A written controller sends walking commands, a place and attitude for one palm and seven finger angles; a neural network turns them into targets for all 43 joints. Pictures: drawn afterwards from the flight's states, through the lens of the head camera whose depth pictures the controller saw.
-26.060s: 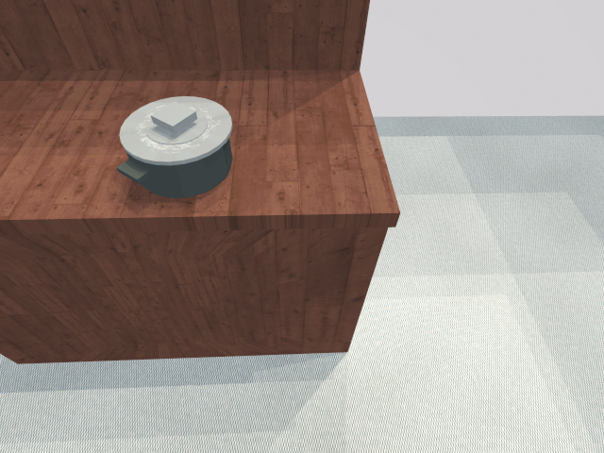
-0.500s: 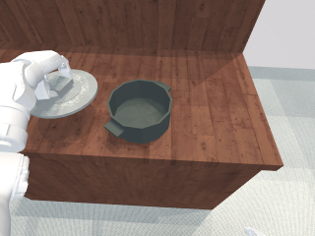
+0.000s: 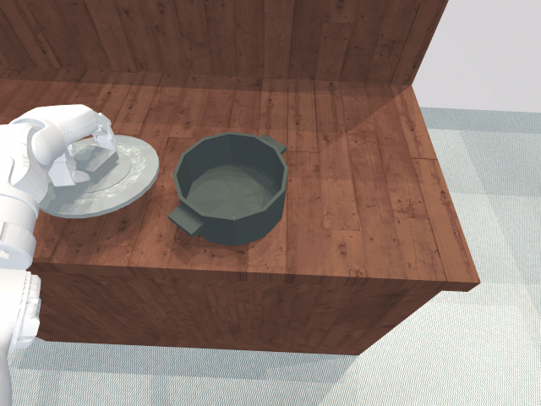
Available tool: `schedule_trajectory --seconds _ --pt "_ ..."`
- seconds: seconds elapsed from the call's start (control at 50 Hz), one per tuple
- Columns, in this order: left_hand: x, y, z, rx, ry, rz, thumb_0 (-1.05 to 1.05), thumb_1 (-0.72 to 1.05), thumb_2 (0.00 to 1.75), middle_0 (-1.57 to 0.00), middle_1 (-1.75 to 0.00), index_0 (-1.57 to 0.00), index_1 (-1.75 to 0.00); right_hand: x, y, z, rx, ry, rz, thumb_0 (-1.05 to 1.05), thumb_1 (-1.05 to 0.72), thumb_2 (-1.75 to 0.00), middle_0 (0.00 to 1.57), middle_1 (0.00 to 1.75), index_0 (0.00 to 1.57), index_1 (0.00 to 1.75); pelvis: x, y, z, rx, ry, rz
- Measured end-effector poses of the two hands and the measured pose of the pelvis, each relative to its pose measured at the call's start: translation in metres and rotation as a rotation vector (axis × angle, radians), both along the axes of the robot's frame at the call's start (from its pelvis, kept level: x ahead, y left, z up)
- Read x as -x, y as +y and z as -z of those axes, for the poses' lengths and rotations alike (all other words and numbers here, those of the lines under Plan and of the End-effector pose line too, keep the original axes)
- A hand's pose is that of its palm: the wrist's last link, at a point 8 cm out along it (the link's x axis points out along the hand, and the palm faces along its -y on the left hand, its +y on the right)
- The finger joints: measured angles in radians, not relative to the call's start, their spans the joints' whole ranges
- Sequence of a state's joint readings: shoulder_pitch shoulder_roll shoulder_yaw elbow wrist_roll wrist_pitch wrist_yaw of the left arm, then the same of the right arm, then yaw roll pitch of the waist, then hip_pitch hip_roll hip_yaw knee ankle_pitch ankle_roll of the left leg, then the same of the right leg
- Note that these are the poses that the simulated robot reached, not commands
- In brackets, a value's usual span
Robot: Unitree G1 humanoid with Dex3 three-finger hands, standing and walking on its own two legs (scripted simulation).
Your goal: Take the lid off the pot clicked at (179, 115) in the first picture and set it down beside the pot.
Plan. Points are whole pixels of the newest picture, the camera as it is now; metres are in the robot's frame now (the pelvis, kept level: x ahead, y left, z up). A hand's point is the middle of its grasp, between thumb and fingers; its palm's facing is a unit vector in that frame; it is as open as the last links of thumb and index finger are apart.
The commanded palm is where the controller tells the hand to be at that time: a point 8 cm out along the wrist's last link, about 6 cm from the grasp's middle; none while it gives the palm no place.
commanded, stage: lower the lid onto the table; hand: left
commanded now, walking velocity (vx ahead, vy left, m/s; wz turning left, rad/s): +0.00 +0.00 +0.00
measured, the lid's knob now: (92, 161) +0.47 +0.28 +0.08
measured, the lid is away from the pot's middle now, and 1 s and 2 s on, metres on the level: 0.22 0.23 0.24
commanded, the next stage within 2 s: open the fingers wide in 0.80 s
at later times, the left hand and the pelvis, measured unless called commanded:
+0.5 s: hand (70, 182) +0.43 +0.30 +0.07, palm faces -0.48 -0.08 -0.87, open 8.9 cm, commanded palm +0.45 +0.29 +0.14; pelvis +0.00 +0.00 +0.00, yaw -1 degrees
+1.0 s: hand (79, 185) +0.44 +0.30 +0.05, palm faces -0.45 -0.07 -0.89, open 8.9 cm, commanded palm +0.45 +0.30 +0.12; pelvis +0.00 +0.01 -0.01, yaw -2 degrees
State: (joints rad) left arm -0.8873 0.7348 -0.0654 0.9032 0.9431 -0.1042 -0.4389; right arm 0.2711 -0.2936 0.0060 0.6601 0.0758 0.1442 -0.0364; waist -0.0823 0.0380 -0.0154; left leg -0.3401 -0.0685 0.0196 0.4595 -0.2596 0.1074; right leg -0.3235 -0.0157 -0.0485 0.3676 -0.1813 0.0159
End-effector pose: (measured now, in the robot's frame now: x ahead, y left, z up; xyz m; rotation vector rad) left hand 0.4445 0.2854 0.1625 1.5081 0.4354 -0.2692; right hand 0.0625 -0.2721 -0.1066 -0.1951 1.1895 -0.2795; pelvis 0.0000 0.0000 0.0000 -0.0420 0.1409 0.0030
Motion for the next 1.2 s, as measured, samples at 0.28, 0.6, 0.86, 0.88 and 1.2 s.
schedule_trajectory --seconds 0.28,0.6,0.86,0.88,1.2 --pt "0.009 0.011 0.02 0.02 0.035 -0.008 -0.04 0.05 1.1 -0.84 -0.84 -0.59 -0.72 0.009 -0.003 0.003 0.007 0.036 0.019 0.01 -0.91 -0.9 0.2 0.3 0.2 0.3 0.001 -0.002 0.001 0.001 0.009 0.007" --pt "0.006 0.014 0.037 0.018 0.045 0.026 -0.03 0.05 1.1 -0.84 -0.84 -0.59 -0.72 0.02 -0.004 0.003 0.038 0.072 0.039 0.01 -0.91 -0.9 0.2 0.3 0.2 0.3 0.0 0.003 0.004 0.006 0.03 0.008" --pt "-0.001 0.017 0.051 0.055 0.045 0.011 -0.02 0.05 1.1 -0.86 -0.86 -0.59 -0.73 0.031 0.006 0.007 0.025 0.093 0.062 0.01 -0.91 -0.9 0.2 0.3 0.2 0.3 0.0 0.008 0.007 0.009 0.054 0.022" --pt "-0.001 0.017 0.052 0.052 0.049 0.01 -0.02 0.05 1.09 -0.86 -0.86 -0.59 -0.73 0.032 0.006 0.008 0.024 0.097 0.064 0.01 -0.91 -0.9 0.2 0.3 0.2 0.3 0.0 0.008 0.007 0.01 0.056 0.023" --pt "0.002 0.027 0.057 0.036 -0.006 0.025 0.0 0.1 1.03 -0.82 -0.9 -0.56 -0.75 0.043 0.003 0.007 0.053 0.139 0.075 0.01 -0.91 -0.89 0.2 0.3 0.2 0.3 0.005 0.009 0.011 0.016 0.081 0.027"
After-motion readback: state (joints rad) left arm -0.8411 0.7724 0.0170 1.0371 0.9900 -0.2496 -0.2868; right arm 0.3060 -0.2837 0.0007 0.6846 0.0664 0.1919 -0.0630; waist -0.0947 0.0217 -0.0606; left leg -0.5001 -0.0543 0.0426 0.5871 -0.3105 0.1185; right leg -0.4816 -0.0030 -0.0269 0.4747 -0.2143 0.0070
